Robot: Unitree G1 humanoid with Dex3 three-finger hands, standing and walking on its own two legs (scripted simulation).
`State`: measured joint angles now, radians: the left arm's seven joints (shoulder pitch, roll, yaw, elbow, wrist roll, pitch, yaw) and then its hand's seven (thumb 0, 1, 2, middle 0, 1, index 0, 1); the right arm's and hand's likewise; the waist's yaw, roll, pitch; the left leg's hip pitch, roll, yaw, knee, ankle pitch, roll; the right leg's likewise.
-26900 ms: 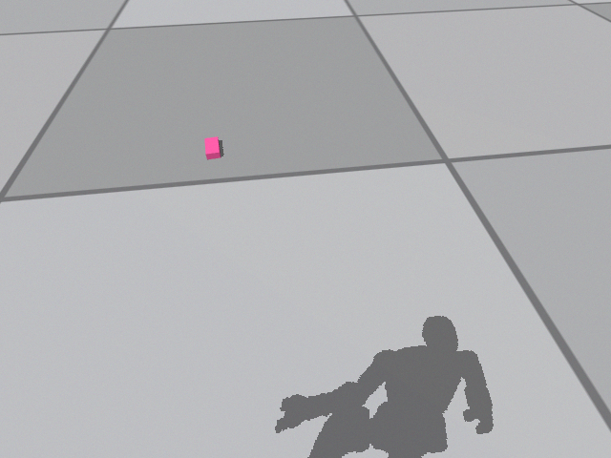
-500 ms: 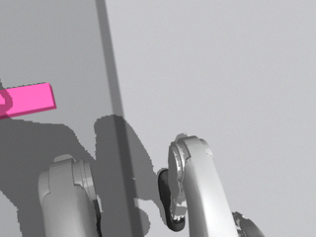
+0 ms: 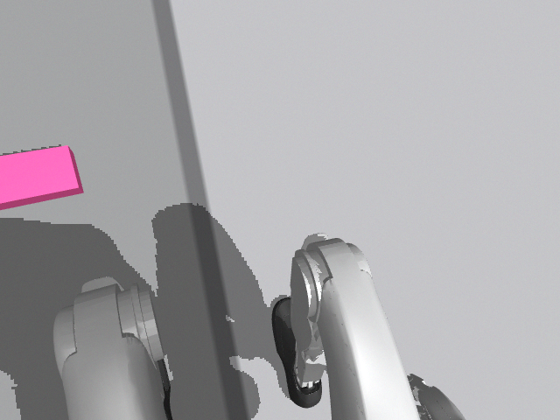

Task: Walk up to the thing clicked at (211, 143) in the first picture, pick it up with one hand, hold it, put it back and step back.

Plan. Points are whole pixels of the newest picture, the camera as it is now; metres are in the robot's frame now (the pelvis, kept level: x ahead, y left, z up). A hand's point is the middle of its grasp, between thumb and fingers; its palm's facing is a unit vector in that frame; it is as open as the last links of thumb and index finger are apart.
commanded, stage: rise first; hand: left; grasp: from above
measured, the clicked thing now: (22, 179) +0.49 +0.32 -0.30
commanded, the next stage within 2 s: approach in 0.88 s
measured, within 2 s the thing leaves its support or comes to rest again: neither
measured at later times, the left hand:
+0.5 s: hand out of the picture +0.44 +0.36 -0.17, palm faces -0.45 -0.10 -0.89, open 14.2 cm
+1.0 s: hand out of the picture +0.45 +0.36 -0.17, palm faces -0.45 -0.09 -0.89, open 14.2 cm
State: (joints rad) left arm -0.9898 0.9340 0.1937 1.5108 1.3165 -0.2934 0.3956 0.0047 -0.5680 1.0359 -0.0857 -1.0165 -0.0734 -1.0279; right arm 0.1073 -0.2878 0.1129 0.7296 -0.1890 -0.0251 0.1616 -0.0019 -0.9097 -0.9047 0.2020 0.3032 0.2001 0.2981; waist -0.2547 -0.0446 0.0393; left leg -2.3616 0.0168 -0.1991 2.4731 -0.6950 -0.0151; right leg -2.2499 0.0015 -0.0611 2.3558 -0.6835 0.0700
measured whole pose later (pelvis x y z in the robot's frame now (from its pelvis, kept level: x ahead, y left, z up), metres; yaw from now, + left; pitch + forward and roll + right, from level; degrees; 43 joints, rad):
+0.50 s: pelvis +0.00 +0.00 +0.00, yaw +0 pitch +32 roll -11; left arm -0.98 0.93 0.18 1.49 1.30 -0.27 0.38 0.00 -0.57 1.03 -0.09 -1.02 -0.08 -1.03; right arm 0.12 -0.29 0.12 0.72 -0.18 -0.04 0.17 0.00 -0.91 -0.90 0.20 0.30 0.20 0.30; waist -0.26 -0.03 0.03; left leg -2.36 0.02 -0.20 2.47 -0.69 -0.02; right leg -2.25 0.00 -0.06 2.35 -0.68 0.07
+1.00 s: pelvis +0.00 +0.00 +0.00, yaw +0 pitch +33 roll -11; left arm -1.00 0.93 0.16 1.49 1.30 -0.27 0.37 0.00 -0.56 1.04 -0.09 -1.02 -0.08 -1.03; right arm 0.13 -0.29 0.12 0.72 -0.17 -0.04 0.17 0.00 -0.91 -0.90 0.20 0.30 0.20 0.30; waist -0.26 -0.03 0.02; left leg -2.36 0.01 -0.20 2.46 -0.68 -0.02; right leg -2.25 0.00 -0.06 2.34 -0.68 0.07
